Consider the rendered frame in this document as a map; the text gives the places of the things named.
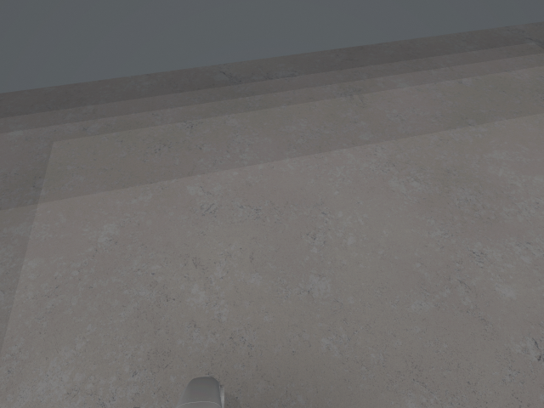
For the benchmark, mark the robot left thigh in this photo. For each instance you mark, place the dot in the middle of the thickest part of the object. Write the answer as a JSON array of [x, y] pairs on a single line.
[[202, 392]]

